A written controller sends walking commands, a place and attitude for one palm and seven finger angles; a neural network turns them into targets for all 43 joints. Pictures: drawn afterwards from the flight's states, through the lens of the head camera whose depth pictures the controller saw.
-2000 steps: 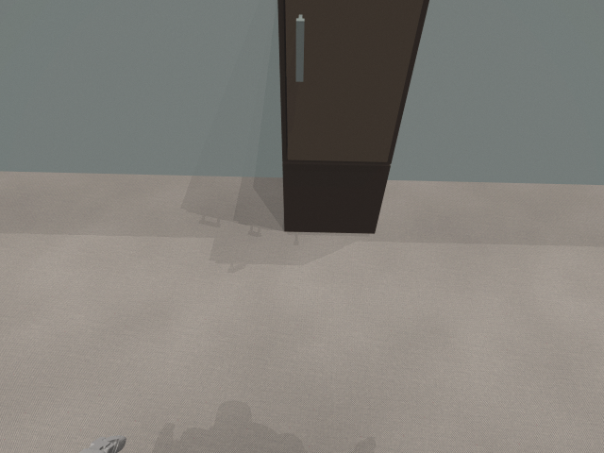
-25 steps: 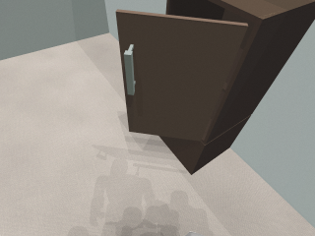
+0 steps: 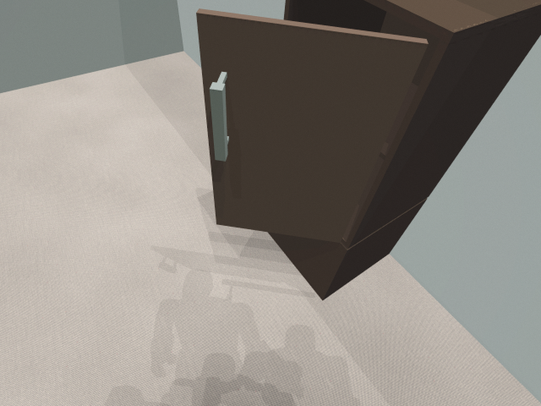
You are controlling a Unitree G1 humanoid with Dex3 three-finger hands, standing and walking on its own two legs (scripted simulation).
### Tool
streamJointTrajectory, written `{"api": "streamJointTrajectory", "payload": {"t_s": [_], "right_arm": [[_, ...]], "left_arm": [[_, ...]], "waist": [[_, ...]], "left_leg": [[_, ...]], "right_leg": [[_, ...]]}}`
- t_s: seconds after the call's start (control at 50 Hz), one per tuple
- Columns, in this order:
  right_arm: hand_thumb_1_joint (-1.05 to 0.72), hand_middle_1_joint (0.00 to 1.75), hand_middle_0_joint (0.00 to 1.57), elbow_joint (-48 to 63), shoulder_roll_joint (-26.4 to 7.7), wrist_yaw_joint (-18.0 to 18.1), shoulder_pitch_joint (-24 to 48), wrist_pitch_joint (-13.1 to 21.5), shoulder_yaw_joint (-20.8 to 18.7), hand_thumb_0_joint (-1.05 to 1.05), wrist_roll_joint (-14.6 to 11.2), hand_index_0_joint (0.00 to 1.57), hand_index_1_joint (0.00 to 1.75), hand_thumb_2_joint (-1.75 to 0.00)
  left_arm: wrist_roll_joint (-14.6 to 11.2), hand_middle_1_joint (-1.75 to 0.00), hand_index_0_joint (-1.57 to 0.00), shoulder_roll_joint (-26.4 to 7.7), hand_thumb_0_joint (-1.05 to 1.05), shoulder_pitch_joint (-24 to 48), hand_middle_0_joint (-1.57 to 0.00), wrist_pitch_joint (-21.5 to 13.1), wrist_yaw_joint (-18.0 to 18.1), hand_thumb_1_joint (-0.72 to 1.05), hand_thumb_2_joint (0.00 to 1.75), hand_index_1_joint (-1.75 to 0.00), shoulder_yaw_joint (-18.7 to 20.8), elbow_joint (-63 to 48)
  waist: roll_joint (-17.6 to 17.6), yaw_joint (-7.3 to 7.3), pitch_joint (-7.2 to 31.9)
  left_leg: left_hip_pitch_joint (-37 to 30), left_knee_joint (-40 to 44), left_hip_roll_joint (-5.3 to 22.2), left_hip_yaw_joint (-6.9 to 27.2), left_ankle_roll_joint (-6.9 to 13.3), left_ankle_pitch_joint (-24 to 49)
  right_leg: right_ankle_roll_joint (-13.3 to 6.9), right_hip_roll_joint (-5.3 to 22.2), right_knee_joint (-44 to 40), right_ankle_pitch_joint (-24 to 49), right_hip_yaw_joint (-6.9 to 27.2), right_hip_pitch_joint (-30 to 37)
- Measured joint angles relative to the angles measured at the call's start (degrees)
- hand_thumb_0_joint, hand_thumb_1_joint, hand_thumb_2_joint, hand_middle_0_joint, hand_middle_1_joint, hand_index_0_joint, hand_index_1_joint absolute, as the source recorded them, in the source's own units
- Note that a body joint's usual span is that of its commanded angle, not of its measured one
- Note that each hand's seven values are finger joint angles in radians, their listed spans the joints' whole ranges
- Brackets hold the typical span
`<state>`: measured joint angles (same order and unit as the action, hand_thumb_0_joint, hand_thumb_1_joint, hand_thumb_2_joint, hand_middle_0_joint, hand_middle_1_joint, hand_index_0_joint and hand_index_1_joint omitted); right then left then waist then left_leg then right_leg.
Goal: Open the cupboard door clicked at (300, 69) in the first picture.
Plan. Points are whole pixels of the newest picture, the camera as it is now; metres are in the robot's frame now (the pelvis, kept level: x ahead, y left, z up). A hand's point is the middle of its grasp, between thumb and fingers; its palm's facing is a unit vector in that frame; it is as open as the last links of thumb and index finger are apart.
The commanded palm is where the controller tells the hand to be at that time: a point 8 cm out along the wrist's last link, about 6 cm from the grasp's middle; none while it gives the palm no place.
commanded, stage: come to a stop and stand still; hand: left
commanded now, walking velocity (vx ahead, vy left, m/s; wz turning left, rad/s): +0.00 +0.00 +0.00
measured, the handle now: (222, 118) +0.60 +0.14 +0.07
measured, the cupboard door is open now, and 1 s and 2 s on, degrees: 48 48 48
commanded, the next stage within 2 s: look again from close up in 0.62 s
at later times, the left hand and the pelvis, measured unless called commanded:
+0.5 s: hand out of the picture -0.04 +0.13 -0.17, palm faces +0.03 -0.99 -0.15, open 7.4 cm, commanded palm none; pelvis -0.03 -0.03 +0.01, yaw +0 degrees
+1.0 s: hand out of the picture -0.02 +0.17 -0.17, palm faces +0.04 -0.98 -0.22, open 7.4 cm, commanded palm none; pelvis -0.02 +0.00 +0.00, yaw +1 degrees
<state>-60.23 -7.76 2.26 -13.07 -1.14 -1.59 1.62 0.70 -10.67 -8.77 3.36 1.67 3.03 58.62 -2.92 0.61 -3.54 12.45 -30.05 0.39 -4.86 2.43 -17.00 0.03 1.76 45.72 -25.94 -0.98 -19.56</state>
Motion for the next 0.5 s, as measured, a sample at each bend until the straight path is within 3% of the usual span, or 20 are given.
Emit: {"api": "streamJointTrajectory", "payload": {"t_s": [0.06, 0.12, 0.14, 0.24, 0.5], "right_arm": [[-0.92, 0.3, 0.2, 0.07, -0.63, 0.28, 0.85, 0.34, 0.04, 0.01, 0.08, 0.2, 0.3, -0.9], [-0.92, 0.3, 0.21, 0.01, -1.03, -0.12, 1.35, 0.81, 0.07, 0.01, -0.55, 0.2, 0.3, -0.9], [-0.92, 0.3, 0.21, -0.22, -1.19, -0.27, 1.79, 0.83, 0.02, 0.01, -0.81, 0.2, 0.3, -0.9], [-0.92, 0.3, 0.2, -1.16, -1.84, -0.87, 1.88, 1.01, -0.07, 0.01, -1.04, 0.2, 0.3, -0.9], [-0.91, 0.3, 0.2, -5.45, -0.78, -1.07, -2.84, 0.36, 0.88, 0.0, -0.73, 0.2, 0.3, -0.9]], "left_arm": [[0.0, -0.3, -0.2, -0.09, 0.0, -0.92, -0.2, -0.3, -0.25, 0.91, 0.9, -0.3, -0.19, 0.66], [-0.05, -0.3, -0.2, -0.53, 0.0, -2.53, -0.2, -1.31, -0.3, 0.91, 0.9, -0.3, -0.56, 1.25], [0.0, -0.3, -0.2, -0.46, 0.0, -2.96, -0.2, -1.74, -0.14, 0.91, 0.9, -0.3, -0.63, 1.84], [0.0, -0.3, -0.2, 0.6, 0.01, -5.26, -0.2, -2.29, -0.29, 0.91, 0.9, -0.3, -1.91, 4.17], [-0.09, -0.3, -0.2, 2.99, 0.01, -7.62, -0.2, -2.94, -0.23, 0.91, 0.9, -0.3, -3.07, 6.14]], "waist": [[0.88, 0.28, 0.16], [0.69, 0.65, 0.65], [0.94, 0.79, 0.65], [3.0, -0.48, 1.01], [1.89, -0.62, 1.52]], "left_leg": [[0.04, 1.76, -0.01, -0.04, -0.12, 1.63], [1.08, 1.35, -0.56, -0.63, -0.65, 1.99], [1.44, 0.85, -0.4, -0.87, -0.91, 1.85], [0.05, 3.63, 0.31, -0.09, -1.59, 3.99], [-1.67, 6.43, 1.51, 0.66, -2.68, 6.43]], "right_leg": [[0.18, 0.12, -3.36, 0.92, 0.03, 3.1], [0.33, 0.75, -14.92, 8.57, 0.43, 8.6], [0.77, 0.63, -16.76, 7.71, 0.71, 9.32], [0.55, -0.26, -18.58, 8.82, -0.04, 10.4], [-0.66, -1.65, -21.62, 11.23, -0.77, 12.32]]}}
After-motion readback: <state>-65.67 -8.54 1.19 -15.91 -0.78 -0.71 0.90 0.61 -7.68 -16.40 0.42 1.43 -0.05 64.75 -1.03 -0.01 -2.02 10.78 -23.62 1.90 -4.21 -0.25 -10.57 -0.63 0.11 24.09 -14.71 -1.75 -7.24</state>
